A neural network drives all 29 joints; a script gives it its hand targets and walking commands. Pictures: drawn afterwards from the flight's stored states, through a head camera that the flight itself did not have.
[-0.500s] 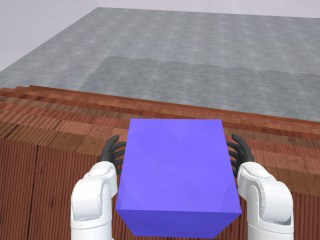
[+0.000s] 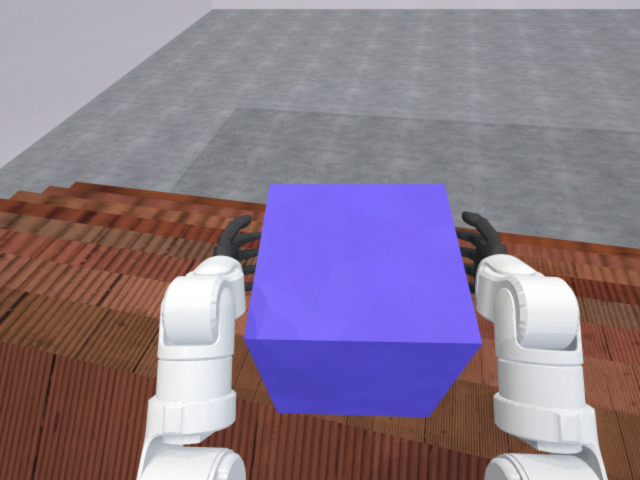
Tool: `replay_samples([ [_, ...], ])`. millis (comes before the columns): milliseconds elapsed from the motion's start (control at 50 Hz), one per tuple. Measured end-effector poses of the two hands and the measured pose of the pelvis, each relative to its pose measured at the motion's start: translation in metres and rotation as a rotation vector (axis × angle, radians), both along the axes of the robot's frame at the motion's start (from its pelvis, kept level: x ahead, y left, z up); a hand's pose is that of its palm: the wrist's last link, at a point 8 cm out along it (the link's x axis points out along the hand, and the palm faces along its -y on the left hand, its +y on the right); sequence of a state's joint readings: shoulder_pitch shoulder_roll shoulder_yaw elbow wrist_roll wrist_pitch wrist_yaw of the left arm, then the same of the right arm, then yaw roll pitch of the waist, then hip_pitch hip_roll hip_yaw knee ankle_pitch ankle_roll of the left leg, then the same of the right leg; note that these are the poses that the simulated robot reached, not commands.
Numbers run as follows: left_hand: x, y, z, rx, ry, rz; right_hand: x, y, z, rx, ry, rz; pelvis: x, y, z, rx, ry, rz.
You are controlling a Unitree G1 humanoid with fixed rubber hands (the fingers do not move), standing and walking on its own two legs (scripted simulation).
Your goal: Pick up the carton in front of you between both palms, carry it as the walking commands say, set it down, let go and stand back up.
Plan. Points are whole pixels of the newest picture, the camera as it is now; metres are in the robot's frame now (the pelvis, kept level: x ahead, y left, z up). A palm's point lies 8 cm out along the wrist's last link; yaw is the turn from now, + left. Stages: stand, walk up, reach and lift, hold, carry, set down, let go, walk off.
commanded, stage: carry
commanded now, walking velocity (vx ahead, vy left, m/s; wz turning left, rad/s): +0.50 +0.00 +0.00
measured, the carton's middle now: (354, 308) +0.33 +0.00 +0.05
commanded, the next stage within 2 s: none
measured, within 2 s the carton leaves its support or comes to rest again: neither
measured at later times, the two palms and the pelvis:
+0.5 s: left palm (286, 131) +0.67 +0.12 +0.11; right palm (458, 128) +0.65 -0.18 +0.11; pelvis +0.29 -0.01 +0.01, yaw -1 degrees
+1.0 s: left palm (312, 130) +0.97 +0.11 -0.07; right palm (423, 119) +1.00 -0.19 -0.07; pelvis +0.63 -0.08 -0.20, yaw +0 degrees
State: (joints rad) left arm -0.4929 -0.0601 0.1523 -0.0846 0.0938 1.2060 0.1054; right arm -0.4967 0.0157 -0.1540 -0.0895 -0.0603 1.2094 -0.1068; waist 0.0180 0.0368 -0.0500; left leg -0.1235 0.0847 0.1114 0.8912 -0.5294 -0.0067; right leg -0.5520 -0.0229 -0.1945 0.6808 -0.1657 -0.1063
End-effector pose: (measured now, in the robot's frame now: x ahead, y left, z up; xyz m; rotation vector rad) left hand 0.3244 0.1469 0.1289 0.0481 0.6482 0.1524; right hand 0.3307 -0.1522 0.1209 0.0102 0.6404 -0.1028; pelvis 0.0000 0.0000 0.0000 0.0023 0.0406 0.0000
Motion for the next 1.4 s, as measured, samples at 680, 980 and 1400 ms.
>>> replay_samples([
  [680,0.454,-0.045,-0.018,-0.073,0.039,-0.074,0.425,-0.044,-0.005,-0.014,0.038,-0.120,0.400,-0.013,-0.002,-0.010,0.049,-0.016],
  [980,0.636,-0.040,-0.183,-0.022,0.072,0.064,0.661,-0.038,-0.171,-0.035,0.070,0.071,0.619,-0.074,-0.197,-0.001,-0.032,-0.003],
  [1400,0.952,-0.077,-0.428,-0.029,0.162,0.032,0.952,-0.078,-0.429,0.020,0.164,-0.017,0.928,-0.069,-0.369,0.049,-0.007,0.153],
])
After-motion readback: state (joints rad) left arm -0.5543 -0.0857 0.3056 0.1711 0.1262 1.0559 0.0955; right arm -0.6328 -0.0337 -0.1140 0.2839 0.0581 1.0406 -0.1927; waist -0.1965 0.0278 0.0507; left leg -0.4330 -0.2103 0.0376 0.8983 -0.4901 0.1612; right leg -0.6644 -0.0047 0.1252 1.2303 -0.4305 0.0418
